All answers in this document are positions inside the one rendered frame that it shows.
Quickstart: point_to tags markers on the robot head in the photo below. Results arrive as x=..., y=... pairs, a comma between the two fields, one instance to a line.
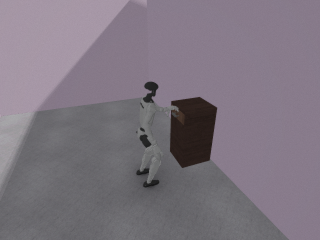
x=151, y=86

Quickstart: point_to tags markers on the robot right hand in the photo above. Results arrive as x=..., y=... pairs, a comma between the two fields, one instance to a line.
x=156, y=151

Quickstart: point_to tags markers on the left robot forearm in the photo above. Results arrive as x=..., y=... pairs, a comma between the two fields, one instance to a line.
x=161, y=109

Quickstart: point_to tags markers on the right robot upper arm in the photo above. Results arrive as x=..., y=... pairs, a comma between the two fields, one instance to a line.
x=151, y=109

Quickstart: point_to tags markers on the left robot shin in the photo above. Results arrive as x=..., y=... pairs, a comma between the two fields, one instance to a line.
x=145, y=160

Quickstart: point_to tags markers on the drawer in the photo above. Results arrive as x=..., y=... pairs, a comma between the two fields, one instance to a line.
x=181, y=116

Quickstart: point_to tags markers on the cabinet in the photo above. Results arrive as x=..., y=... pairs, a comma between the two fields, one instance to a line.
x=191, y=143

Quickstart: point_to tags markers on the right robot forearm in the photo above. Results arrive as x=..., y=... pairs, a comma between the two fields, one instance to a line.
x=149, y=133

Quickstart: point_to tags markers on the robot left hand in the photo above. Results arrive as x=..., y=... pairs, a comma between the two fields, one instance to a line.
x=172, y=108

